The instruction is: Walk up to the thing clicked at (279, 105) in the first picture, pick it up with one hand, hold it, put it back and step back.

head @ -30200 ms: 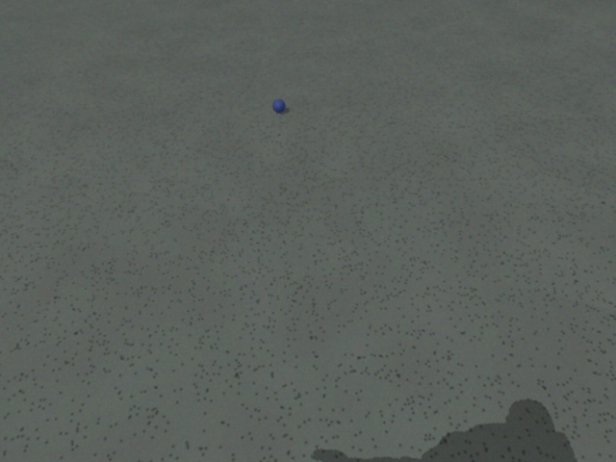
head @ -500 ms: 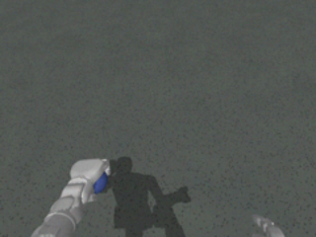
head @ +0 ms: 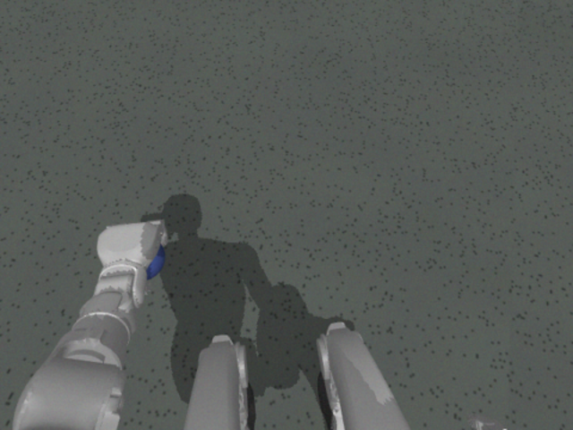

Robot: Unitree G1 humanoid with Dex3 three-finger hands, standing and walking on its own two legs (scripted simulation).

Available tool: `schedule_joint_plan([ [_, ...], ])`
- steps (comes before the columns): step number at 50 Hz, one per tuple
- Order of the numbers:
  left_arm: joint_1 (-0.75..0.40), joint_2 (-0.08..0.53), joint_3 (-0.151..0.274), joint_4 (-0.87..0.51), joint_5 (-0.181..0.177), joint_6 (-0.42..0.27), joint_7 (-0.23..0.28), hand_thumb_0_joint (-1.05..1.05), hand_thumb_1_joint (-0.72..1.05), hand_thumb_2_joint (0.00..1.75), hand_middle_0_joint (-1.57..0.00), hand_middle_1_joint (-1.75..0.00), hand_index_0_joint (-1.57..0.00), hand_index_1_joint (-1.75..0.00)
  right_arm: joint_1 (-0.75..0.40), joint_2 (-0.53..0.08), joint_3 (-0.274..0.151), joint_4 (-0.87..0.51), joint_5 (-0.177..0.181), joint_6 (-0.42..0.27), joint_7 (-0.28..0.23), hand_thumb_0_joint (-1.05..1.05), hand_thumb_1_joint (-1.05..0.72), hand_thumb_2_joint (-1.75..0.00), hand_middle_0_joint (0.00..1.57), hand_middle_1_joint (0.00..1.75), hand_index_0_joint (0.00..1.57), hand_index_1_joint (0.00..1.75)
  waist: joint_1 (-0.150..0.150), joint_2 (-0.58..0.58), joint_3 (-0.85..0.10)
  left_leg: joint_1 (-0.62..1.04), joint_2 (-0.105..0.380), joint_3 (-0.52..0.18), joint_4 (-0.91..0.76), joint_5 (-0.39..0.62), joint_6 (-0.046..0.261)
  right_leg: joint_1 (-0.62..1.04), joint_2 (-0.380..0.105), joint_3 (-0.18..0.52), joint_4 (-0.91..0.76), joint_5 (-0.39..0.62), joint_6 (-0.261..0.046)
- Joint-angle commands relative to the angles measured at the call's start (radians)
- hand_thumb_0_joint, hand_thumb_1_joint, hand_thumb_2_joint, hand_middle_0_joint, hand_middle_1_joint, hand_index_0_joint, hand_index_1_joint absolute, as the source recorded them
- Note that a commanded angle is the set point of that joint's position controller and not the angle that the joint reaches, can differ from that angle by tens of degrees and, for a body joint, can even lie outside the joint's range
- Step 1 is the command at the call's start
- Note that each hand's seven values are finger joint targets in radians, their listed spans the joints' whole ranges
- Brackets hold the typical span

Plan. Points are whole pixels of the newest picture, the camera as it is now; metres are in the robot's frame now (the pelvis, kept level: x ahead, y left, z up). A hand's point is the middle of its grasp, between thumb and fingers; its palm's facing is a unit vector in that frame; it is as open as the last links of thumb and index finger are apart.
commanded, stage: crouch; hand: left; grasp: from above
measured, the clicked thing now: (140, 257) +0.41 +0.22 -0.14
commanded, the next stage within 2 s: lower in 1.10 s
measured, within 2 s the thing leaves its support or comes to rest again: neither
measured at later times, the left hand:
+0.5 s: hand (165, 285) +0.41 +0.23 -0.31, palm faces -0.45 -0.02 -0.89, open 9.6 cm
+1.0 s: hand (174, 291) +0.41 +0.23 -0.39, palm faces -0.46 -0.02 -0.89, open 9.6 cm
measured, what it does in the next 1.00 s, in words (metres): lowers itself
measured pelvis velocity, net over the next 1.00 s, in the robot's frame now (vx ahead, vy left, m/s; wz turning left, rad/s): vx -0.02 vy -0.01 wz -0.05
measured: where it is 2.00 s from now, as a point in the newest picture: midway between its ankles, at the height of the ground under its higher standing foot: outside the picture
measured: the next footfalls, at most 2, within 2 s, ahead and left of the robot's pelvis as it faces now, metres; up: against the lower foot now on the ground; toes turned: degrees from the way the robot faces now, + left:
none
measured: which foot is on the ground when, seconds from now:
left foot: down 0.00-1.00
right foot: down 0.00-1.00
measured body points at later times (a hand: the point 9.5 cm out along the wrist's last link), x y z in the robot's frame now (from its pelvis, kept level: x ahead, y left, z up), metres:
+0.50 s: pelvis -0.01 -0.01 -0.14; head +0.21 +0.03 +0.26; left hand +0.42 +0.23 -0.26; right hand +0.08 -0.29 -0.26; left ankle +0.07 +0.11 -0.55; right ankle +0.07 -0.13 -0.55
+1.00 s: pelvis -0.02 -0.01 -0.21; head +0.21 +0.03 +0.18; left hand +0.43 +0.23 -0.34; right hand +0.03 -0.28 -0.33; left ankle +0.07 +0.11 -0.55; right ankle +0.06 -0.13 -0.55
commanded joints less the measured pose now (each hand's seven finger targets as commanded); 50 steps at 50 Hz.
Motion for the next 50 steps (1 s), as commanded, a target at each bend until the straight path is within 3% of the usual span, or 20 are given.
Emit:
schedule_joint_plan([
  [1,-0.344,0.253,0.067,-0.135,-0.009,-0.006,0.031,0.00,0.49,0.93,-0.85,-0.93,-0.88,-0.90,0.079,-0.187,-0.056,-0.082,-0.014,-0.044,-0.013,0.00,-0.90,-0.90,0.20,0.30,0.20,0.30,0.009,0.071,-0.545,0.265,-0.018,-0.029,-0.111,0.068,-0.005,0.120,0.004,-0.055,-0.085,0.099,-0.067],
  [2,-0.337,0.238,0.062,-0.114,-0.012,-0.011,0.027,0.00,0.49,0.92,-0.84,-0.93,-0.87,-0.90,0.078,-0.185,-0.054,-0.083,-0.014,-0.046,-0.012,0.00,-0.90,-0.90,0.20,0.30,0.20,0.30,0.001,0.061,-0.544,0.235,-0.020,-0.029,-0.088,0.044,-0.003,0.096,0.005,-0.060,-0.066,0.076,-0.068],
  [5,-0.385,0.270,0.083,-0.146,-0.014,-0.040,0.031,0.00,0.52,0.90,-0.86,-0.92,-0.89,-0.88,0.086,-0.187,-0.049,-0.077,-0.020,-0.056,-0.002,0.00,-0.90,-0.90,0.20,0.30,0.20,0.30,-0.006,0.063,-0.607,0.178,-0.025,-0.021,-0.012,0.034,0.005,0.057,0.006,-0.059,-0.017,0.067,-0.067],
  [7,-0.420,0.268,0.076,-0.152,-0.006,-0.064,0.036,0.00,0.55,0.93,-0.89,-0.92,-0.93,-0.89,0.086,-0.185,-0.044,-0.070,-0.026,-0.065,0.004,0.00,-0.90,-0.90,0.20,0.30,0.20,0.30,-0.026,0.076,-0.605,0.141,-0.028,-0.023,0.027,-0.001,0.006,-0.002,0.005,-0.062,0.011,0.036,-0.066],
  [10,-0.455,0.329,0.109,-0.150,0.016,-0.089,0.060,0.00,0.53,0.94,-0.88,-0.91,-0.91,-0.88,0.090,-0.199,-0.040,-0.054,-0.033,-0.076,0.010,0.00,-0.90,-0.90,0.20,0.30,0.20,0.30,-0.021,0.120,-0.630,0.148,-0.026,-0.042,0.060,-0.029,-0.003,-0.101,0.001,-0.073,0.068,0.003,-0.070],
  [12,-0.472,0.314,0.100,-0.150,0.030,-0.097,0.076,0.00,0.54,0.97,-0.89,-0.91,-0.92,-0.88,0.087,-0.206,-0.037,-0.045,-0.039,-0.082,0.018,0.00,-0.90,-0.90,0.20,0.30,0.20,0.30,-0.028,0.161,-0.636,0.163,-0.021,-0.060,0.070,-0.036,-0.011,-0.168,-0.004,-0.084,0.105,-0.004,-0.071],
  [15,-0.468,0.334,0.119,-0.129,0.047,-0.101,0.106,0.00,0.53,0.96,-0.90,-0.89,-0.92,-0.87,0.096,-0.205,-0.031,-0.035,-0.047,-0.088,0.032,0.00,-0.90,-0.90,0.20,0.30,0.20,0.30,-0.026,0.193,-0.672,0.170,-0.020,-0.049,0.123,0.030,-0.014,-0.192,-0.006,-0.087,0.150,0.048,-0.071],
  [18,-0.466,0.316,0.119,-0.114,0.047,-0.094,0.124,0.00,0.53,0.97,-0.91,-0.88,-0.92,-0.87,0.099,-0.201,-0.026,-0.027,-0.060,-0.092,0.045,0.00,-0.90,-0.90,0.20,0.30,0.20,0.30,-0.033,0.204,-0.708,0.154,-0.022,-0.030,0.198,0.123,-0.007,-0.198,-0.003,-0.085,0.187,0.128,-0.067],
  [23,-0.476,0.332,0.134,-0.034,0.043,-0.081,0.128,0.00,0.52,1.00,-0.90,-0.89,-0.91,-0.88,0.100,-0.200,-0.017,-0.024,-0.073,-0.092,0.063,0.00,-0.91,-0.90,0.20,0.30,0.20,0.30,-0.047,0.175,-0.669,0.062,-0.021,-0.017,0.273,0.154,0.003,-0.207,0.003,-0.089,0.229,0.171,-0.062],
  [24,-0.463,0.313,0.123,-0.022,0.040,-0.080,0.124,0.00,0.53,0.99,-0.90,-0.91,-0.92,-0.90,0.099,-0.194,-0.018,-0.025,-0.073,-0.094,0.070,0.00,-0.91,-0.90,0.20,0.30,0.20,0.30,-0.042,0.188,-0.652,0.053,-0.020,-0.016,0.277,0.153,0.000,-0.213,0.002,-0.091,0.242,0.170,-0.063],
  [28,-0.437,0.334,0.140,-0.007,0.034,-0.080,0.110,0.00,0.55,0.95,-0.91,-0.87,-0.93,-0.86,0.089,-0.197,-0.020,-0.030,-0.074,-0.087,0.082,0.00,-0.91,-0.90,0.20,0.30,0.20,0.30,-0.028,0.185,-0.663,0.026,-0.017,-0.015,0.311,0.162,0.003,-0.216,0.013,-0.097,0.280,0.178,-0.065],
  [31,-0.450,0.342,0.141,-0.012,0.038,-0.091,0.096,0.00,0.57,0.97,-0.93,-0.88,-0.95,-0.87,0.095,-0.201,-0.020,-0.030,-0.078,-0.088,0.092,0.00,-0.91,-0.90,0.20,0.30,0.20,0.30,-0.042,0.195,-0.643,0.002,-0.015,-0.019,0.348,0.176,0.004,-0.240,0.014,-0.099,0.311,0.191,-0.063],
  [35,-0.456,0.391,0.170,-0.012,0.052,-0.109,0.099,0.00,0.53,0.92,-0.90,-0.86,-0.92,-0.84,0.095,-0.209,-0.020,-0.032,-0.078,-0.082,0.102,0.00,-0.91,-0.90,0.20,0.30,0.20,0.30,-0.039,0.175,-0.638,-0.056,-0.014,-0.015,0.378,0.137,0.009,-0.256,0.022,-0.102,0.340,0.170,-0.063],
  [37,-0.454,0.371,0.166,-0.018,0.047,-0.119,0.107,0.00,0.53,0.91,-0.89,-0.86,-0.92,-0.84,0.091,-0.203,-0.015,-0.030,-0.083,-0.084,0.107,0.00,-0.91,-0.90,0.20,0.30,0.20,0.30,-0.037,0.191,-0.629,-0.062,-0.012,-0.014,0.390,0.128,0.006,-0.273,0.022,-0.105,0.355,0.158,-0.065],
  [40,-0.467,0.416,0.196,-0.007,0.060,-0.130,0.120,0.00,0.50,0.88,-0.86,-0.85,-0.89,-0.82,0.090,-0.220,-0.019,-0.024,-0.084,-0.085,0.108,0.00,-0.91,-0.90,0.20,0.30,0.20,0.30,-0.046,0.192,-0.623,-0.088,-0.010,-0.022,0.401,0.099,0.003,-0.318,0.022,-0.113,0.386,0.129,-0.066],
  [45,-0.537,0.410,0.171,0.014,0.070,-0.138,0.136,0.00,0.47,0.86,-0.84,-0.84,-0.87,-0.81,0.088,-0.214,-0.012,-0.012,-0.091,-0.091,0.114,0.00,-0.91,-0.90,0.20,0.30,0.20,0.30,-0.060,0.211,-0.605,-0.122,-0.011,-0.014,0.436,0.041,0.008,-0.365,0.029,-0.115,0.407,0.086,-0.070],
  [47,-0.536,0.433,0.196,0.021,0.066,-0.136,0.144,0.00,0.46,0.86,-0.84,-0.83,-0.86,-0.81,0.091,-0.223,-0.013,-0.009,-0.096,-0.096,0.114,0.00,-0.91,-0.90,0.20,0.30,0.20,0.30,-0.055,0.218,-0.596,-0.136,-0.010,-0.016,0.439,0.016,0.006,-0.383,0.022,-0.119,0.420,0.058,-0.069],
  [49,-0.538,0.423,0.185,0.034,0.060,-0.132,0.144,0.00,0.46,0.86,-0.84,-0.83,-0.86,-0.81,0.091,-0.221,-0.006,0.001,-0.097,-0.097,0.116,0.00,-0.91,-0.90,0.20,0.30,0.20,0.30,-0.055,0.220,-0.615,-0.135,-0.011,-0.015,0.449,0.015,0.005,-0.388,0.026,-0.122,0.430,0.056,-0.070],
  [50,-0.550,0.449,0.192,0.036,0.060,-0.132,0.147,0.00,0.46,0.87,-0.84,-0.83,-0.86,-0.81,0.084,-0.225,-0.010,-0.001,-0.095,-0.096,0.114,0.00,-0.90,-0.90,0.20,0.30,0.20,0.30,-0.051,0.223,-0.617,-0.150,-0.011,-0.010,0.455,0.002,0.007,-0.389,0.029,-0.122,0.434,0.044,-0.071],
])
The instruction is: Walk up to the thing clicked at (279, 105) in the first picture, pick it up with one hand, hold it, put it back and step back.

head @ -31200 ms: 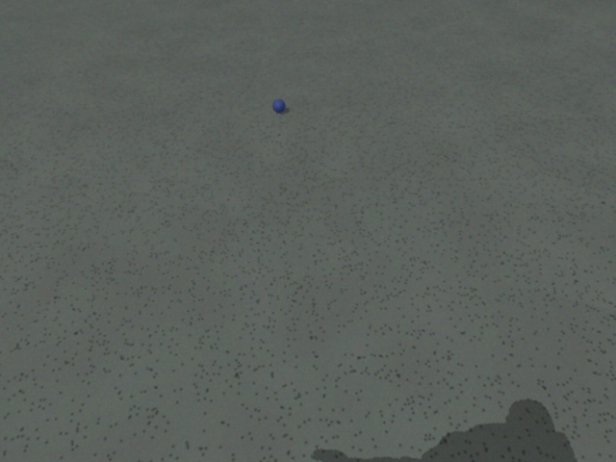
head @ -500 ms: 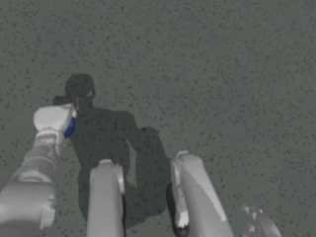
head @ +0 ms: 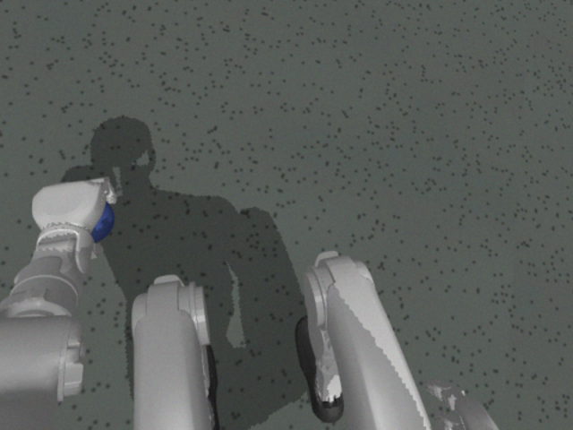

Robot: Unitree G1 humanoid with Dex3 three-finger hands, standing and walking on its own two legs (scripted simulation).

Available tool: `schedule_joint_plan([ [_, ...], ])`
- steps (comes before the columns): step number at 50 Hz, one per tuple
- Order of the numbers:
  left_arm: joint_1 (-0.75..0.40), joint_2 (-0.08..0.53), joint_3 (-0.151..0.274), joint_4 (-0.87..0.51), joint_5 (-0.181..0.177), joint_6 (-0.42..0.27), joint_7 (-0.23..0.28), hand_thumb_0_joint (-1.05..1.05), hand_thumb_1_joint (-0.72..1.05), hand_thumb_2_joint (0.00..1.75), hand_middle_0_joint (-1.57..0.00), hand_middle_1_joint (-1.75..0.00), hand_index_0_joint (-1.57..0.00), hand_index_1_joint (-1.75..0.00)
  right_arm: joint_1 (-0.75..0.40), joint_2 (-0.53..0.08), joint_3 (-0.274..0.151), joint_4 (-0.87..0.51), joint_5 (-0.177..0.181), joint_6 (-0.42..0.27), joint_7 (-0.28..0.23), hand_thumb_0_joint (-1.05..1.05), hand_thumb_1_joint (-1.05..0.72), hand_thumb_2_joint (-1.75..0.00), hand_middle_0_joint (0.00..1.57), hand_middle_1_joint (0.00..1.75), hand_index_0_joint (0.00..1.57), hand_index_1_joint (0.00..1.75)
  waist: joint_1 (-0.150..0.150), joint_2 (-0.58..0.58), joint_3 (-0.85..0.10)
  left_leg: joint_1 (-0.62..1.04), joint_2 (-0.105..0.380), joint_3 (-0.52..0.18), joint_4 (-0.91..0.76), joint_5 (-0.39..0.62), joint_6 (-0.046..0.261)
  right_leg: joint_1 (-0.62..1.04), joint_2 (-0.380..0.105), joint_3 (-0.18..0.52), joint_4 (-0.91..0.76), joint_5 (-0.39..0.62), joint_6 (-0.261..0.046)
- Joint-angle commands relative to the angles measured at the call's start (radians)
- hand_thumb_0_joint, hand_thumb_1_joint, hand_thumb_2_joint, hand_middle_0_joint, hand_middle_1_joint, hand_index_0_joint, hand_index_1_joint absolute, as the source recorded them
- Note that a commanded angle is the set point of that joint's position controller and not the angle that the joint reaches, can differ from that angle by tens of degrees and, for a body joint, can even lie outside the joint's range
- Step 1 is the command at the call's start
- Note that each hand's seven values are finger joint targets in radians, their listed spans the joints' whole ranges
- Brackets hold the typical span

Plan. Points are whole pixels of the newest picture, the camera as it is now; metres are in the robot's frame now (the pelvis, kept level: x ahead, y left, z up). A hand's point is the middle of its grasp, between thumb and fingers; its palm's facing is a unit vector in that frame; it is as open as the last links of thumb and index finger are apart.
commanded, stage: crouch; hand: left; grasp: from above
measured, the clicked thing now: (86, 218) +0.43 +0.27 -0.19
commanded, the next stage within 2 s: lower in 0.10 s
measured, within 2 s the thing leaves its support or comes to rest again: rests again in 1.62 s
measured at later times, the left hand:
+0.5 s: hand (101, 230) +0.42 +0.26 -0.24, palm faces -0.49 -0.08 -0.87, open 9.6 cm
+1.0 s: hand (116, 226) +0.44 +0.25 -0.29, palm faces -0.48 -0.10 -0.87, open 9.6 cm
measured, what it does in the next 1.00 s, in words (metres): lowers itself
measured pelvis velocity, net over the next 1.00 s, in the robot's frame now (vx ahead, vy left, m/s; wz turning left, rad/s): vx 0.01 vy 0.00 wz -0.07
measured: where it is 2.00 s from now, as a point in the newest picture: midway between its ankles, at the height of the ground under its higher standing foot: (263, 398)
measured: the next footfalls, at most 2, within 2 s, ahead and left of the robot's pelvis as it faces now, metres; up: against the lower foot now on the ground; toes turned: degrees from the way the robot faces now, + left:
none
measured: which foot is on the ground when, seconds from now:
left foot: down 0.00-1.00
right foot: down 0.00-1.00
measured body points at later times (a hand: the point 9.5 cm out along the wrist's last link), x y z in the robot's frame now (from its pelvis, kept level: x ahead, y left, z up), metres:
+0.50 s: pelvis +0.00 +0.00 -0.04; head +0.25 +0.06 +0.33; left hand +0.45 +0.26 -0.19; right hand +0.05 -0.28 -0.15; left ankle +0.08 +0.12 -0.34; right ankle +0.09 -0.12 -0.34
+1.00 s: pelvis +0.01 +0.00 -0.07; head +0.27 +0.06 +0.29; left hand +0.46 +0.25 -0.24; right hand +0.05 -0.27 -0.17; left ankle +0.08 +0.12 -0.34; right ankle +0.09 -0.12 -0.34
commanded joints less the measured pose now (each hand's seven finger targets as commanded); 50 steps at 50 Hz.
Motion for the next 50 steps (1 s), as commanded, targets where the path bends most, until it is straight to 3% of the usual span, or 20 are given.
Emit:
schedule_joint_plan([
  [1,-0.360,0.264,0.042,-0.140,-0.021,0.002,0.064,0.00,0.47,0.88,-0.84,-0.85,-0.86,-0.82,0.187,-0.234,-0.073,-0.020,-0.002,-0.020,-0.015,0.00,-0.91,-0.90,0.20,0.30,0.20,0.30,0.002,0.247,-0.689,0.532,-0.009,0.054,-0.230,0.099,0.030,0.284,0.010,-0.061,-0.235,0.145,-0.059],
  [3,-0.366,0.254,0.024,-0.128,-0.023,0.002,0.056,0.00,0.45,0.87,-0.85,-0.83,-0.86,-0.81,0.187,-0.225,-0.064,-0.012,-0.004,-0.018,-0.014,0.00,-0.91,-0.90,0.20,0.30,0.20,0.30,-0.001,0.236,-0.692,0.498,-0.012,0.063,-0.208,0.109,0.033,0.308,0.013,-0.056,-0.234,0.157,-0.057],
  [5,-0.364,0.280,0.046,-0.108,-0.020,0.003,0.054,0.00,0.45,0.87,-0.85,-0.82,-0.86,-0.80,0.195,-0.239,-0.059,-0.006,-0.004,-0.018,-0.016,0.00,-0.91,-0.90,0.20,0.30,0.20,0.30,0.004,0.225,-0.678,0.481,-0.012,0.057,-0.203,0.113,0.033,0.285,0.011,-0.062,-0.219,0.158,-0.055],
  [7,-0.359,0.279,0.048,-0.090,-0.022,0.002,0.051,0.00,0.45,0.91,-0.85,-0.83,-0.86,-0.82,0.191,-0.234,-0.058,-0.002,-0.002,-0.018,-0.015,0.00,-0.91,-0.90,0.20,0.30,0.20,0.30,0.010,0.237,-0.680,0.492,-0.009,0.052,-0.192,0.122,0.031,0.267,0.010,-0.063,-0.201,0.166,-0.058],
  [8,-0.367,0.257,0.025,-0.089,-0.017,0.003,0.045,0.00,0.46,0.92,-0.85,-0.84,-0.86,-0.83,0.194,-0.229,-0.052,-0.002,-0.004,-0.019,-0.012,0.00,-0.91,-0.90,0.20,0.30,0.20,0.30,0.000,0.244,-0.679,0.504,-0.009,0.052,-0.187,0.134,0.029,0.268,0.012,-0.065,-0.198,0.178,-0.059],
  [11,-0.360,0.289,0.043,-0.072,-0.015,-0.007,0.044,0.00,0.43,0.91,-0.87,-0.80,-0.86,-0.80,0.197,-0.243,-0.050,0.002,-0.004,-0.019,-0.008,0.00,-0.91,-0.90,0.20,0.30,0.20,0.30,0.003,0.230,-0.656,0.442,-0.012,0.062,-0.163,0.143,0.036,0.283,0.013,-0.065,-0.185,0.194,-0.054],
  [14,-0.342,0.262,0.019,-0.016,-0.009,-0.016,0.032,0.00,0.42,0.91,-0.87,-0.78,-0.87,-0.79,0.200,-0.241,-0.036,0.008,-0.007,-0.014,-0.002,0.00,-0.91,-0.90,0.20,0.30,0.20,0.30,-0.008,0.191,-0.629,0.403,-0.012,0.063,-0.134,0.150,0.040,0.298,0.019,-0.067,-0.182,0.208,-0.048],
  [16,-0.340,0.289,0.041,-0.005,-0.009,-0.025,0.040,0.00,0.43,0.89,-0.85,-0.81,-0.86,-0.80,0.197,-0.246,-0.029,0.006,-0.010,-0.017,0.002,0.00,-0.91,-0.90,0.20,0.30,0.20,0.30,-0.005,0.179,-0.625,0.394,-0.012,0.058,-0.118,0.158,0.042,0.293,0.022,-0.073,-0.169,0.213,-0.047],
  [21,-0.382,0.309,0.044,-0.018,0.010,-0.056,0.065,0.00,0.45,0.88,-0.86,-0.81,-0.87,-0.80,0.184,-0.258,-0.023,0.007,-0.021,-0.023,0.010,0.00,-0.91,-0.90,0.20,0.30,0.20,0.30,-0.022,0.229,-0.619,0.401,-0.010,0.050,-0.091,0.154,0.034,0.254,0.029,-0.091,-0.124,0.210,-0.052],
  [24,-0.365,0.338,0.076,-0.051,0.009,-0.067,0.097,0.00,0.47,0.87,-0.87,-0.81,-0.88,-0.80,0.177,-0.263,-0.025,0.003,-0.028,-0.026,0.014,0.00,-0.91,-0.90,0.20,0.30,0.20,0.30,-0.007,0.272,-0.638,0.399,-0.009,0.056,-0.080,0.161,0.030,0.264,0.029,-0.088,-0.103,0.219,-0.052],
  [28,-0.376,0.345,0.090,-0.081,0.028,-0.057,0.133,0.00,0.50,0.87,-0.87,-0.83,-0.89,-0.81,0.169,-0.271,-0.033,0.006,-0.038,-0.028,0.022,0.00,-0.90,-0.90,0.20,0.30,0.20,0.30,-0.026,0.331,-0.665,0.456,-0.005,0.047,-0.067,0.179,0.022,0.223,0.029,-0.104,-0.067,0.235,-0.054],
  [29,-0.366,0.328,0.091,-0.066,0.020,-0.051,0.140,0.00,0.50,0.87,-0.88,-0.83,-0.89,-0.81,0.164,-0.273,-0.039,0.010,-0.039,-0.029,0.023,0.00,-0.90,-0.90,0.20,0.30,0.20,0.30,-0.024,0.327,-0.658,0.465,-0.002,0.042,-0.070,0.174,0.020,0.195,0.028,-0.110,-0.064,0.226,-0.054],
  [31,-0.387,0.321,0.082,-0.061,0.023,-0.043,0.150,0.00,0.50,0.88,-0.89,-0.82,-0.90,-0.81,0.162,-0.277,-0.034,0.013,-0.046,-0.033,0.029,0.00,-0.90,-0.90,0.20,0.30,0.20,0.30,-0.045,0.351,-0.643,0.459,-0.001,0.036,-0.066,0.164,0.019,0.183,0.028,-0.119,-0.054,0.220,-0.052],
  [32,-0.394,0.320,0.065,-0.046,0.025,-0.041,0.152,0.00,0.46,0.89,-0.87,-0.77,-0.87,-0.77,0.155,-0.273,-0.031,0.018,-0.046,-0.034,0.032,0.00,-0.90,-0.90,0.20,0.30,0.20,0.30,-0.043,0.348,-0.633,0.443,0.002,0.036,-0.058,0.157,0.020,0.175,0.033,-0.116,-0.053,0.220,-0.056],
  [36,-0.387,0.328,0.078,0.017,0.013,-0.026,0.164,0.00,0.45,0.88,-0.84,-0.78,-0.85,-0.77,0.167,-0.274,-0.012,0.020,-0.055,-0.040,0.043,0.00,-0.89,-0.89,0.20,0.30,0.20,0.30,-0.056,0.284,-0.608,0.381,0.000,0.037,-0.021,0.160,0.031,0.203,0.036,-0.116,-0.058,0.229,-0.048],
  [39,-0.382,0.321,0.075,0.058,0.008,-0.025,0.161,0.00,0.45,0.86,-0.83,-0.81,-0.85,-0.79,0.168,-0.281,0.000,0.019,-0.057,-0.049,0.050,0.00,-0.89,-0.89,0.20,0.30,0.20,0.30,-0.066,0.302,-0.574,0.382,-0.001,0.026,-0.028,0.152,0.027,0.187,0.034,-0.130,-0.044,0.213,-0.047],
  [43,-0.397,0.353,0.067,0.091,0.021,-0.039,0.157,0.00,0.44,0.85,-0.83,-0.81,-0.85,-0.79,0.172,-0.284,0.023,0.021,-0.062,-0.061,0.066,0.00,-0.90,-0.89,0.20,0.30,0.20,0.30,-0.081,0.286,-0.567,0.349,0.000,0.021,0.005,0.162,0.030,0.224,0.042,-0.132,-0.031,0.234,-0.047],
  [45,-0.356,0.370,0.094,0.108,0.007,-0.041,0.167,0.00,0.45,0.86,-0.83,-0.82,-0.85,-0.80,0.166,-0.292,0.030,0.019,-0.063,-0.065,0.069,0.00,-0.90,-0.89,0.20,0.30,0.20,0.30,-0.064,0.263,-0.588,0.346,0.002,0.020,0.016,0.189,0.032,0.252,0.045,-0.133,-0.031,0.263,-0.042],
  [49,-0.371,0.402,0.099,0.125,0.023,-0.058,0.176,0.00,0.49,0.85,-0.85,-0.84,-0.88,-0.82,0.164,-0.304,0.048,0.017,-0.077,-0.079,0.085,0.00,-0.90,-0.90,0.20,0.30,0.20,0.30,-0.084,0.279,-0.557,0.319,0.003,0.025,0.044,0.191,0.033,0.269,0.051,-0.135,-0.024,0.276,-0.040],
  [50,-0.354,0.407,0.107,0.120,0.020,-0.060,0.181,0.00,0.50,0.86,-0.86,-0.83,-0.88,-0.81,0.163,-0.300,0.050,0.017,-0.074,-0.079,0.087,0.00,-0.90,-0.89,0.20,0.30,0.20,0.30,-0.070,0.279,-0.566,0.325,0.005,0.021,0.037,0.189,0.033,0.278,0.053,-0.136,-0.028,0.273,-0.040],
])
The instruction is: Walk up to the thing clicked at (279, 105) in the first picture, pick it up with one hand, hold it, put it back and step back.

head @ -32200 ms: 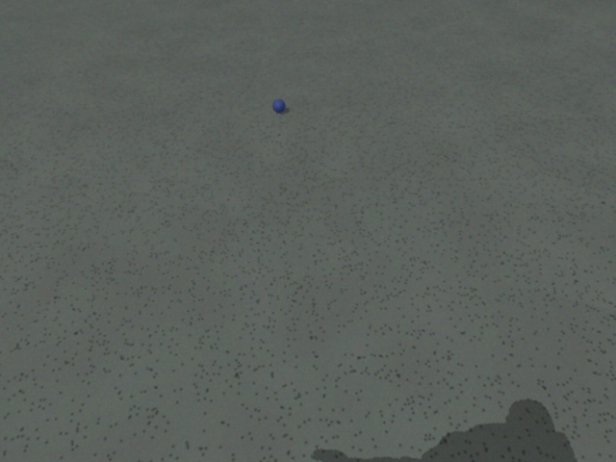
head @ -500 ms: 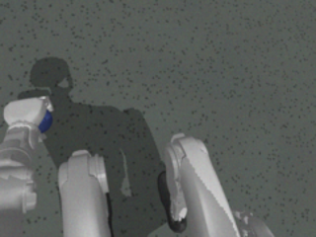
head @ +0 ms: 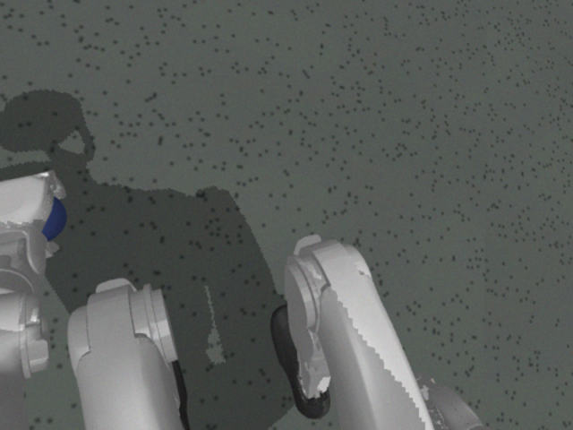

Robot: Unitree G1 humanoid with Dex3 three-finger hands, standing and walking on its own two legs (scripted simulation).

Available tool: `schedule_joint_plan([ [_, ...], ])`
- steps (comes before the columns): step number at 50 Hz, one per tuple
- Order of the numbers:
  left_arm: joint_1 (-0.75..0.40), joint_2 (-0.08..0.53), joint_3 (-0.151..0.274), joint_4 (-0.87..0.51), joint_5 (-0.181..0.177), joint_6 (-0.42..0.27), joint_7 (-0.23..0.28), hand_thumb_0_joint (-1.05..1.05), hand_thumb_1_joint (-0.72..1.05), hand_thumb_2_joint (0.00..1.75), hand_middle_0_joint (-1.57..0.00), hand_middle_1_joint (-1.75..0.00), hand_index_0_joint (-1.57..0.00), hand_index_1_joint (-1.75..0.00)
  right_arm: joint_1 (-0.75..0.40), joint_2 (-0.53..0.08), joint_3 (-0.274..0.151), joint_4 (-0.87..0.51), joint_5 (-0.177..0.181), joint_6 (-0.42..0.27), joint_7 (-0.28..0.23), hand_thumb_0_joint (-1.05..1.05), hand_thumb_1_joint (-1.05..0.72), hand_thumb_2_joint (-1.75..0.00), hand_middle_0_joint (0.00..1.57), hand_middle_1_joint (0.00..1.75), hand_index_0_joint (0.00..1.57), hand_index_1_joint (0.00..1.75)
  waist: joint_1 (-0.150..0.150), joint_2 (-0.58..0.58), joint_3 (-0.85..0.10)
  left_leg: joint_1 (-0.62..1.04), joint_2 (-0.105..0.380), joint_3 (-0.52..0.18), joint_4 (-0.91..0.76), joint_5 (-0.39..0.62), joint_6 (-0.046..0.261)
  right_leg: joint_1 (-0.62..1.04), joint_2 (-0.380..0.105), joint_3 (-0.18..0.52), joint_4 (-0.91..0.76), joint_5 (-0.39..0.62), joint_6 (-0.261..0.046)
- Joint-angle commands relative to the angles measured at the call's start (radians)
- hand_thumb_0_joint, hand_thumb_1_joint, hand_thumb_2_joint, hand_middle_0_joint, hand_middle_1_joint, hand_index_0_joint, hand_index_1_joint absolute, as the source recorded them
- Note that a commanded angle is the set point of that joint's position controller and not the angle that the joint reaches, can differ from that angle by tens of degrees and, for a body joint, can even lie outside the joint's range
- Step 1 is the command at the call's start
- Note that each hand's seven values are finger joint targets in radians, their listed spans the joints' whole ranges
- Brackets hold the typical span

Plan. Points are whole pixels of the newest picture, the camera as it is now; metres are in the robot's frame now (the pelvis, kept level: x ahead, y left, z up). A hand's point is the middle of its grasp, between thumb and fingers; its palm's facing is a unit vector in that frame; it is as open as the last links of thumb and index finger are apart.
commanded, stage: rest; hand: left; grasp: from above
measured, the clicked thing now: (35, 217) +0.43 +0.29 -0.23
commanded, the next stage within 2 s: open in 1.06 s
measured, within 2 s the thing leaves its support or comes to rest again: rests again in 0.62 s
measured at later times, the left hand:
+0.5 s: hand (40, 227) +0.42 +0.28 -0.25, palm faces -0.46 -0.12 -0.88, open 9.6 cm
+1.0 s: hand (48, 225) +0.42 +0.28 -0.26, palm faces -0.44 -0.13 -0.89, open 9.5 cm
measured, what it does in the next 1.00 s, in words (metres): stands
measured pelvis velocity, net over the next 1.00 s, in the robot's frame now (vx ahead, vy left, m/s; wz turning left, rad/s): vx -0.01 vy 0.01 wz -0.07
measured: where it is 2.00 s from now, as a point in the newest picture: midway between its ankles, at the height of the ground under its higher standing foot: (241, 403)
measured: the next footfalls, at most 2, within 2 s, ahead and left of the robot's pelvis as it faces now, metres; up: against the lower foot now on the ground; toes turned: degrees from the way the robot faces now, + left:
none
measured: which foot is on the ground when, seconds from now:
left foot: down 0.00-1.00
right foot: down 0.00-1.00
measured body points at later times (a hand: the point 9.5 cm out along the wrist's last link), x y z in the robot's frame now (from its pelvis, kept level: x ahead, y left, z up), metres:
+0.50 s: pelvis +0.00 +0.01 -0.01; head +0.26 +0.10 +0.35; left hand +0.44 +0.29 -0.20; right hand +0.05 -0.26 -0.09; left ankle +0.07 +0.13 -0.27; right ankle +0.09 -0.11 -0.27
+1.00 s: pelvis -0.01 +0.01 -0.01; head +0.26 +0.11 +0.34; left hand +0.44 +0.28 -0.21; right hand +0.03 -0.25 -0.08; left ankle +0.06 +0.13 -0.27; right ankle +0.09 -0.11 -0.27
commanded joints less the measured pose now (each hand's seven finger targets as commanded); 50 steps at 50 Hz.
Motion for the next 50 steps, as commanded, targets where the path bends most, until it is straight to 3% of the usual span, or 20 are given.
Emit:
schedule_joint_plan([
  [1,-0.251,0.287,0.049,-0.125,-0.009,-0.013,0.069,0.00,0.49,0.86,-0.85,-0.84,-0.87,-0.81,0.210,-0.280,-0.067,-0.003,-0.004,-0.014,-0.002,0.00,-0.89,-0.89,0.20,0.30,0.20,0.30,0.009,0.349,-0.719,0.470,-0.001,0.096,-0.222,0.244,0.046,0.428,0.032,-0.072,-0.237,0.295,-0.041],
  [7,-0.263,0.297,0.050,-0.121,0.002,-0.019,0.098,0.00,0.52,0.84,-0.85,-0.85,-0.88,-0.82,0.213,-0.294,-0.056,0.000,-0.017,-0.034,0.021,0.00,-0.90,-0.89,0.20,0.30,0.20,0.30,-0.015,0.375,-0.700,0.496,0.004,0.083,-0.205,0.251,0.040,0.412,0.034,-0.092,-0.213,0.303,-0.044],
  [9,-0.236,0.306,0.072,-0.136,-0.006,-0.017,0.113,0.00,0.52,0.86,-0.87,-0.84,-0.89,-0.81,0.206,-0.300,-0.061,0.001,-0.016,-0.033,0.024,0.00,-0.90,-0.90,0.20,0.30,0.20,0.30,-0.001,0.387,-0.709,0.501,0.006,0.077,-0.214,0.256,0.036,0.411,0.037,-0.098,-0.214,0.302,-0.047],
  [12,-0.271,0.293,0.046,-0.110,0.011,-0.016,0.118,0.00,0.55,0.87,-0.87,-0.85,-0.90,-0.82,0.205,-0.308,-0.054,0.002,-0.026,-0.044,0.034,0.00,-0.90,-0.90,0.20,0.30,0.20,0.30,-0.032,0.406,-0.671,0.499,0.007,0.071,-0.212,0.235,0.031,0.369,0.035,-0.111,-0.201,0.278,-0.050],
  [13,-0.263,0.291,0.042,-0.109,0.006,-0.014,0.117,0.00,0.54,0.86,-0.88,-0.84,-0.90,-0.81,0.197,-0.306,-0.058,0.004,-0.021,-0.043,0.035,0.00,-0.90,-0.90,0.20,0.30,0.20,0.30,-0.021,0.412,-0.666,0.501,0.010,0.066,-0.217,0.233,0.030,0.360,0.037,-0.111,-0.203,0.275,-0.052],
  [17,-0.276,0.278,0.016,-0.061,0.009,-0.008,0.120,0.00,0.57,0.86,-0.89,-0.86,-0.92,-0.82,0.200,-0.312,-0.046,0.012,-0.026,-0.061,0.049,0.00,-0.90,-0.90,0.20,0.30,0.20,0.30,-0.039,0.426,-0.638,0.522,0.010,0.055,-0.215,0.229,0.026,0.338,0.036,-0.120,-0.186,0.276,-0.051],
  [20,-0.276,0.296,0.035,-0.079,0.005,-0.013,0.129,0.00,0.58,0.88,-0.89,-0.89,-0.93,-0.85,0.211,-0.325,-0.046,0.014,-0.028,-0.069,0.055,0.00,-0.90,-0.90,0.20,0.30,0.20,0.30,-0.044,0.414,-0.644,0.508,0.009,0.055,-0.211,0.247,0.027,0.360,0.037,-0.127,-0.194,0.294,-0.047],
  [22,-0.258,0.263,-0.001,-0.013,0.004,-0.011,0.128,0.00,0.57,0.90,-0.90,-0.88,-0.93,-0.85,0.197,-0.322,-0.034,0.013,-0.030,-0.078,0.065,0.00,-0.90,-0.90,0.20,0.30,0.20,0.30,-0.047,0.413,-0.619,0.499,0.011,0.048,-0.217,0.230,0.026,0.349,0.041,-0.127,-0.192,0.279,-0.050],
  [26,-0.286,0.288,-0.003,-0.015,-0.002,-0.016,0.138,0.00,0.54,0.85,-0.85,-0.89,-0.89,-0.85,0.191,-0.332,-0.026,0.012,-0.030,-0.092,0.069,0.00,-0.90,-0.90,0.20,0.30,0.20,0.30,-0.052,0.417,-0.616,0.500,0.012,0.044,-0.216,0.219,0.027,0.353,0.040,-0.129,-0.200,0.272,-0.048],
  [28,-0.317,0.300,-0.011,-0.003,0.005,-0.019,0.141,0.00,0.56,0.84,-0.86,-0.89,-0.90,-0.85,0.201,-0.341,-0.017,0.012,-0.038,-0.105,0.078,0.00,-0.90,-0.90,0.20,0.30,0.20,0.30,-0.074,0.405,-0.593,0.482,0.014,0.048,-0.195,0.217,0.031,0.361,0.040,-0.130,-0.200,0.279,-0.044],
  [29,-0.312,0.360,0.041,-0.022,0.009,-0.021,0.148,0.00,0.55,0.84,-0.87,-0.88,-0.90,-0.84,0.211,-0.360,-0.023,0.002,-0.039,-0.108,0.079,0.00,-0.90,-0.90,0.20,0.30,0.20,0.30,-0.076,0.392,-0.601,0.490,0.016,0.044,-0.197,0.242,0.030,0.379,0.039,-0.135,-0.196,0.298,-0.042],
  [30,-0.308,0.343,0.024,-0.028,0.009,-0.022,0.148,0.00,0.55,0.84,-0.87,-0.88,-0.91,-0.84,0.195,-0.350,-0.015,-0.009,-0.036,-0.110,0.080,0.00,-0.90,-0.90,0.20,0.30,0.20,0.30,-0.061,0.405,-0.607,0.485,0.013,0.050,-0.196,0.245,0.031,0.390,0.043,-0.127,-0.202,0.300,-0.044],
  [33,-0.300,0.336,0.028,0.011,0.004,-0.024,0.162,0.00,0.54,0.83,-0.85,-0.88,-0.89,-0.84,0.199,-0.352,-0.004,-0.004,-0.045,-0.121,0.086,0.00,-0.90,-0.90,0.20,0.30,0.20,0.30,-0.082,0.384,-0.604,0.481,0.017,0.045,-0.187,0.254,0.030,0.412,0.045,-0.135,-0.203,0.314,-0.039],
  [35,-0.282,0.310,-0.015,0.038,0.000,-0.017,0.160,0.00,0.54,0.80,-0.85,-0.87,-0.89,-0.82,0.183,-0.350,0.001,0.004,-0.046,-0.127,0.091,0.00,-0.90,-0.90,0.20,0.30,0.20,0.30,-0.070,0.383,-0.584,0.451,0.018,0.045,-0.194,0.203,0.034,0.400,0.053,-0.130,-0.222,0.265,-0.042],
  [37,-0.280,0.355,0.019,0.004,-0.009,-0.021,0.168,0.00,0.54,0.78,-0.85,-0.86,-0.89,-0.82,0.182,-0.356,0.003,-0.006,-0.043,-0.128,0.088,0.00,-0.90,-0.90,0.20,0.30,0.20,0.30,-0.057,0.401,-0.605,0.467,0.018,0.039,-0.208,0.201,0.032,0.410,0.052,-0.134,-0.225,0.260,-0.043],
  [44,-0.287,0.354,-0.006,0.020,-0.005,-0.005,0.178,0.00,0.48,0.78,-0.81,-0.84,-0.85,-0.80,0.168,-0.367,0.019,-0.005,-0.043,-0.141,0.102,0.00,-0.90,-0.90,0.20,0.30,0.20,0.30,-0.076,0.429,-0.590,0.491,0.026,0.029,-0.199,0.234,0.027,0.413,0.059,-0.138,-0.203,0.303,-0.044],
  [45,-0.292,0.397,0.035,0.008,-0.013,-0.007,0.187,0.00,0.47,0.80,-0.82,-0.83,-0.85,-0.80,0.162,-0.377,0.016,-0.017,-0.043,-0.141,0.100,0.00,-0.90,-0.90,0.20,0.30,0.20,0.30,-0.072,0.415,-0.602,0.494,0.028,0.025,-0.200,0.246,0.026,0.422,0.059,-0.143,-0.205,0.311,-0.042],
  [46,-0.283,0.363,0.002,0.041,-0.006,-0.003,0.183,0.00,0.45,0.81,-0.80,-0.83,-0.83,-0.80,0.167,-0.375,0.019,-0.007,-0.038,-0.141,0.101,0.00,-0.90,-0.90,0.20,0.30,0.20,0.30,-0.076,0.419,-0.569,0.475,0.025,0.023,-0.203,0.239,0.025,0.403,0.054,-0.143,-0.201,0.299,-0.044],
  [47,-0.275,0.380,0.022,0.052,-0.009,-0.003,0.183,0.00,0.46,0.80,-0.80,-0.84,-0.83,-0.80,0.164,-0.379,0.015,-0.014,-0.042,-0.145,0.104,0.00,-0.90,-0.90,0.20,0.30,0.20,0.30,-0.083,0.398,-0.553,0.473,0.029,0.016,-0.197,0.235,0.025,0.396,0.054,-0.147,-0.193,0.299,-0.043],
  [50,-0.307,0.373,0.002,0.053,-0.008,-0.006,0.172,0.00,0.46,0.78,-0.80,-0.84,-0.84,-0.80,0.156,-0.377,0.022,-0.020,-0.044,-0.153,0.106,0.00,-0.90,-0.90,0.20,0.30,0.20,0.30,-0.096,0.408,-0.533,0.462,0.028,0.016,-0.196,0.205,0.027,0.385,0.054,-0.146,-0.198,0.274,-0.044],
])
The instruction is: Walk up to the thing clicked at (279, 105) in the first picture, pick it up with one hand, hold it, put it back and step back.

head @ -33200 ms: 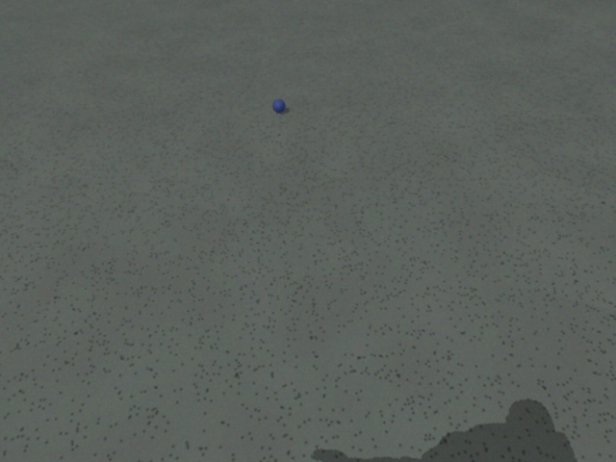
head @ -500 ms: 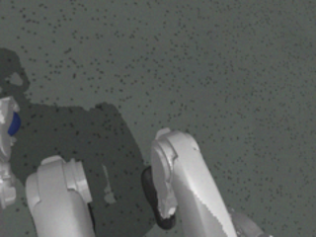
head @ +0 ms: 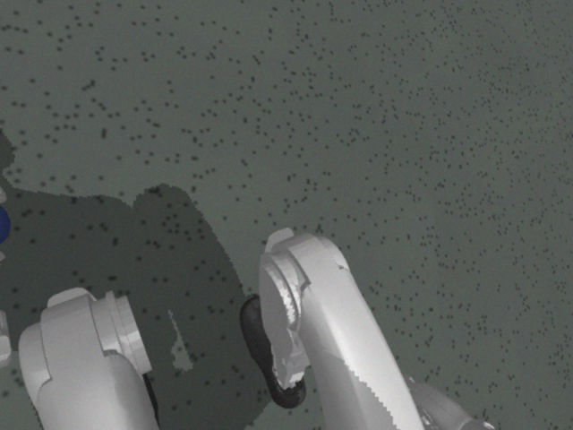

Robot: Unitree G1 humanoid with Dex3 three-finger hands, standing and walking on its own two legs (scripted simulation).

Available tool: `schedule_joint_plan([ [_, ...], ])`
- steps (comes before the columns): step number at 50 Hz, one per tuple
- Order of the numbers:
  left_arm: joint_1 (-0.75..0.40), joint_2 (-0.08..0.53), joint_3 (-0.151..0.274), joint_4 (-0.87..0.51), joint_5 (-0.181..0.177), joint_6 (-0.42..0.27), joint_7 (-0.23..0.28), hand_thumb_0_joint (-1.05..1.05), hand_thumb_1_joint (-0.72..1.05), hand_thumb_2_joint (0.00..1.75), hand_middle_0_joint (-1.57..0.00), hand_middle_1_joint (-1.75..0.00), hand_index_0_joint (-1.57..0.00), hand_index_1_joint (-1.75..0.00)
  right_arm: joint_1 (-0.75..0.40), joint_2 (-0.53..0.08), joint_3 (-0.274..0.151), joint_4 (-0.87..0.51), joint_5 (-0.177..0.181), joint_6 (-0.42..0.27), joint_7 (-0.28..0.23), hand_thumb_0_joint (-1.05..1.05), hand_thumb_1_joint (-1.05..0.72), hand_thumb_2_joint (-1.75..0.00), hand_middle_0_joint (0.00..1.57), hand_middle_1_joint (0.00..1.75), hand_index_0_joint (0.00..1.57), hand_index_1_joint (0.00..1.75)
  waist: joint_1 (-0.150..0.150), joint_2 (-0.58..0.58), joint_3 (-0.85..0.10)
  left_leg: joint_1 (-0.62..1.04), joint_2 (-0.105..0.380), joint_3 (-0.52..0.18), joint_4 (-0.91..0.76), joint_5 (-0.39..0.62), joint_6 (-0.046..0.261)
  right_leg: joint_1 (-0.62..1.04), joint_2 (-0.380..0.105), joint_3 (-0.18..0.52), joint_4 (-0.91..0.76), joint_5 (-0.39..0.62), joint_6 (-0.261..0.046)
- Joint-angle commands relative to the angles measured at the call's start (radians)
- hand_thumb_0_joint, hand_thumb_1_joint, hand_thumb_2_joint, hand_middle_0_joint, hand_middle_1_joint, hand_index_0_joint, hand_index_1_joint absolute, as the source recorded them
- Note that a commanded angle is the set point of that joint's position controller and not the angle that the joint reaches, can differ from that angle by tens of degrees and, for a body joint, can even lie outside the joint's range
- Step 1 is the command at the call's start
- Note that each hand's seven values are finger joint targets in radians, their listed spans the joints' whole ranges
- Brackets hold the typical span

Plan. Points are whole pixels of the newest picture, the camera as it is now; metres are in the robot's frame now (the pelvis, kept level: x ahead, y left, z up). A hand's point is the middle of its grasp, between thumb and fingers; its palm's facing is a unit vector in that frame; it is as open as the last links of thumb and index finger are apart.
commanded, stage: rest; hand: left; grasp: from above
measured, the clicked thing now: out of the picture +0.42 +0.30 -0.26
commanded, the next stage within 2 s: open in 0.06 s
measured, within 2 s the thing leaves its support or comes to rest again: neither
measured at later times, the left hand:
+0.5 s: hand out of the picture +0.41 +0.31 -0.25, palm faces -0.43 -0.16 -0.89, open 12.0 cm
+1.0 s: hand out of the picture +0.41 +0.31 -0.25, palm faces -0.43 -0.15 -0.89, open 13.8 cm
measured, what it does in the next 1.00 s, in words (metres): stands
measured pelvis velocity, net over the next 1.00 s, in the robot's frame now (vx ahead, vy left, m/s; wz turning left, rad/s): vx -0.01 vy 0.00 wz -0.02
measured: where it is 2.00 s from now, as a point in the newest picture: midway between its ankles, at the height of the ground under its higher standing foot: (216, 404)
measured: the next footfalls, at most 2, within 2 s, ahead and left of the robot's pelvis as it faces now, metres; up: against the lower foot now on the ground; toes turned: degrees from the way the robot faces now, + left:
none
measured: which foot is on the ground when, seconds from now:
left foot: down 0.00-1.00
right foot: down 0.00-1.00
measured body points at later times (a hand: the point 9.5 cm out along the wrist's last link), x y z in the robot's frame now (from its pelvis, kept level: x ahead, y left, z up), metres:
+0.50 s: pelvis +0.00 +0.00 +0.00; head +0.26 +0.12 +0.34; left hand +0.43 +0.32 -0.20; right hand +0.06 -0.26 -0.06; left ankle +0.06 +0.13 -0.26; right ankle +0.11 -0.11 -0.26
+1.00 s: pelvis -0.01 +0.00 +0.00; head +0.25 +0.13 +0.35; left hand +0.43 +0.31 -0.20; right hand +0.06 -0.25 -0.06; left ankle +0.06 +0.13 -0.26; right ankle +0.11 -0.11 -0.26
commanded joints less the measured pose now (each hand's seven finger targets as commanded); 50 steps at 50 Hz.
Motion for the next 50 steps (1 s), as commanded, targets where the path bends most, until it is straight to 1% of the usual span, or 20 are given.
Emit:
schedule_joint_plan([
  [1,-0.273,0.213,-0.027,-0.090,-0.024,0.005,0.038,0.00,0.45,0.78,-0.79,-0.83,-0.83,-0.79,0.157,-0.318,-0.083,-0.006,0.006,-0.022,-0.005,0.00,-0.90,-0.90,0.20,0.30,0.20,0.30,-0.029,0.467,-0.620,0.454,0.023,0.088,-0.255,0.200,0.021,0.342,0.031,-0.087,-0.203,0.240,-0.063],
  [5,-0.232,0.277,0.021,-0.062,-0.011,0.002,0.044,0.00,0.46,0.79,-0.79,-0.84,-0.83,-0.81,0.187,-0.342,-0.089,0.007,0.004,-0.026,-0.006,0.00,-0.90,-0.90,0.20,0.30,0.20,0.30,-0.025,0.460,-0.618,0.458,0.023,0.086,-0.259,0.214,0.020,0.363,0.032,-0.092,-0.205,0.248,-0.062],
  [8,-0.257,0.241,-0.022,-0.076,-0.011,-0.004,0.043,0.00,0.47,0.79,-0.80,-0.85,-0.84,-0.81,0.146,-0.333,-0.080,-0.003,0.005,-0.031,-0.006,0.00,-0.90,-0.90,0.20,0.30,0.20,0.30,-0.024,0.461,-0.603,0.442,0.024,0.078,-0.268,0.185,0.018,0.352,0.033,-0.090,-0.206,0.217,-0.065],
  [10,-0.266,0.224,-0.046,-0.069,-0.019,-0.006,0.045,0.00,0.31,0.71,-0.64,-0.83,-0.68,-0.79,0.137,-0.333,-0.073,-0.010,0.003,-0.036,-0.002,0.00,-0.89,-0.90,0.20,0.30,0.20,0.30,-0.033,0.446,-0.593,0.424,0.025,0.074,-0.265,0.159,0.023,0.339,0.035,-0.095,-0.212,0.203,-0.062],
  [11,-0.235,0.269,-0.004,-0.063,-0.014,-0.003,0.050,0.00,0.23,0.70,-0.56,-0.81,-0.60,-0.77,0.165,-0.348,-0.081,-0.008,0.000,-0.033,-0.004,0.00,-0.89,-0.90,0.20,0.30,0.20,0.30,-0.030,0.435,-0.609,0.440,0.025,0.077,-0.265,0.182,0.024,0.362,0.037,-0.097,-0.221,0.222,-0.060],
  [12,-0.250,0.241,-0.031,-0.084,-0.015,-0.006,0.049,0.00,0.15,0.65,-0.48,-0.79,-0.52,-0.74,0.148,-0.339,-0.075,-0.019,0.006,-0.033,-0.003,0.00,-0.89,-0.90,0.20,0.30,0.20,0.30,-0.021,0.455,-0.616,0.437,0.023,0.080,-0.271,0.190,0.021,0.359,0.038,-0.093,-0.220,0.220,-0.063],
  [13,-0.231,0.275,0.003,-0.051,-0.015,-0.003,0.052,0.00,0.07,0.64,-0.40,-0.78,-0.44,-0.74,0.167,-0.343,-0.076,-0.007,0.002,-0.032,-0.003,0.00,-0.89,-0.90,0.20,0.30,0.20,0.30,-0.028,0.452,-0.615,0.453,0.027,0.077,-0.264,0.202,0.021,0.368,0.038,-0.095,-0.211,0.240,-0.062],
  [14,-0.268,0.234,-0.037,-0.072,-0.008,-0.003,0.045,0.00,-0.01,0.65,-0.35,-0.80,-0.39,-0.76,0.152,-0.339,-0.075,-0.014,0.003,-0.039,0.000,0.00,-0.89,-0.90,0.20,0.30,0.20,0.30,-0.038,0.461,-0.598,0.456,0.026,0.074,-0.261,0.197,0.017,0.342,0.033,-0.096,-0.197,0.234,-0.061],
  [15,-0.247,0.259,-0.014,-0.080,-0.012,-0.004,0.053,0.00,-0.09,0.68,-0.29,-0.83,-0.33,-0.79,0.155,-0.343,-0.081,-0.003,-0.002,-0.035,0.000,0.00,-0.89,-0.90,0.20,0.30,0.20,0.30,-0.028,0.464,-0.623,0.465,0.030,0.074,-0.267,0.216,0.017,0.366,0.039,-0.098,-0.213,0.246,-0.062],
  [16,-0.241,0.264,-0.002,-0.066,-0.016,-0.002,0.058,0.00,-0.17,0.70,-0.29,-0.85,-0.32,-0.81,0.158,-0.345,-0.076,-0.002,-0.003,-0.032,-0.001,0.00,-0.89,-0.90,0.20,0.30,0.20,0.30,-0.031,0.457,-0.623,0.452,0.029,0.073,-0.262,0.218,0.019,0.377,0.040,-0.098,-0.212,0.252,-0.061],
  [18,-0.263,0.196,-0.061,-0.056,-0.031,-0.002,0.045,0.00,-0.26,0.75,-0.25,-0.87,-0.28,-0.84,0.146,-0.334,-0.068,0.000,0.002,-0.042,0.004,0.00,-0.89,-0.90,0.20,0.30,0.20,0.30,-0.043,0.459,-0.591,0.448,0.028,0.068,-0.264,0.201,0.017,0.348,0.031,-0.097,-0.205,0.240,-0.061],
  [19,-0.260,0.250,-0.029,-0.058,-0.028,-0.001,0.048,0.00,-0.28,0.77,-0.24,-0.90,-0.27,-0.87,0.147,-0.346,-0.071,-0.001,-0.003,-0.043,0.003,0.00,-0.89,-0.90,0.20,0.30,0.20,0.30,-0.041,0.464,-0.593,0.446,0.031,0.069,-0.261,0.184,0.020,0.356,0.037,-0.096,-0.210,0.229,-0.061],
  [20,-0.259,0.218,-0.050,-0.070,-0.034,-0.001,0.040,0.00,-0.31,0.79,-0.21,-0.91,-0.24,-0.88,0.145,-0.342,-0.071,-0.014,0.003,-0.043,0.002,0.00,-0.89,-0.90,0.20,0.30,0.20,0.30,-0.036,0.461,-0.595,0.446,0.027,0.069,-0.270,0.187,0.019,0.341,0.036,-0.098,-0.217,0.223,-0.062],
  [21,-0.236,0.276,-0.007,-0.050,-0.040,0.002,0.043,0.00,-0.33,0.81,-0.21,-0.91,-0.23,-0.89,0.157,-0.348,-0.075,0.001,0.005,-0.040,-0.002,0.00,-0.89,-0.90,0.20,0.30,0.20,0.30,-0.028,0.452,-0.591,0.433,0.031,0.070,-0.264,0.168,0.022,0.358,0.037,-0.096,-0.223,0.210,-0.061],
  [26,-0.242,0.257,-0.011,-0.059,-0.043,-0.002,0.012,0.00,-0.44,0.90,-0.12,-0.99,-0.14,-0.97,0.173,-0.339,-0.069,-0.002,0.002,-0.041,0.003,0.00,-0.89,-0.90,0.20,0.30,0.20,0.30,-0.040,0.452,-0.589,0.442,0.028,0.067,-0.256,0.202,0.020,0.364,0.030,-0.098,-0.206,0.241,-0.059],
  [31,-0.216,0.258,-0.012,-0.076,-0.052,-0.024,-0.004,0.00,-0.49,0.94,-0.08,-1.03,-0.10,-1.01,0.180,-0.342,-0.064,-0.002,0.002,-0.034,-0.001,0.00,-0.89,-0.90,0.20,0.30,0.20,0.30,-0.031,0.474,-0.612,0.474,0.029,0.062,-0.273,0.227,0.015,0.382,0.035,-0.105,-0.209,0.259,-0.062],
  [41,-0.224,0.275,-0.015,-0.073,-0.018,-0.047,0.028,0.00,-0.48,0.96,-0.07,-1.05,-0.08,-1.03,0.175,-0.343,-0.056,-0.006,-0.007,-0.014,-0.010,0.00,-0.88,-0.90,0.20,0.30,0.20,0.30,-0.036,0.461,-0.590,0.437,0.029,0.071,-0.265,0.202,0.019,0.369,0.041,-0.104,-0.219,0.238,-0.063],
  [43,-0.216,0.229,-0.041,-0.063,-0.019,-0.042,0.036,0.00,-0.48,0.95,-0.06,-1.04,-0.08,-1.02,0.158,-0.340,-0.055,-0.022,-0.009,-0.016,-0.011,0.00,-0.88,-0.90,0.20,0.30,0.20,0.30,-0.036,0.444,-0.595,0.443,0.029,0.068,-0.267,0.204,0.019,0.373,0.045,-0.106,-0.223,0.245,-0.062],
  [46,-0.227,0.233,-0.056,-0.065,-0.020,-0.031,0.044,0.00,-0.47,0.95,-0.06,-1.04,-0.08,-1.02,0.155,-0.347,-0.061,-0.018,-0.008,-0.020,-0.012,0.00,-0.88,-0.90,0.20,0.30,0.20,0.30,-0.042,0.429,-0.570,0.432,0.030,0.065,-0.270,0.168,0.020,0.354,0.040,-0.103,-0.229,0.213,-0.060],
  [50,-0.233,0.273,-0.022,-0.070,-0.012,-0.012,0.051,0.00,-0.47,0.94,-0.06,-1.04,-0.08,-1.02,0.162,-0.355,-0.068,-0.016,-0.006,-0.033,-0.006,0.00,-0.88,-0.90,0.20,0.30,0.20,0.30,-0.037,0.447,-0.558,0.446,0.031,0.056,-0.280,0.156,0.014,0.324,0.030,-0.108,-0.211,0.197,-0.061],
])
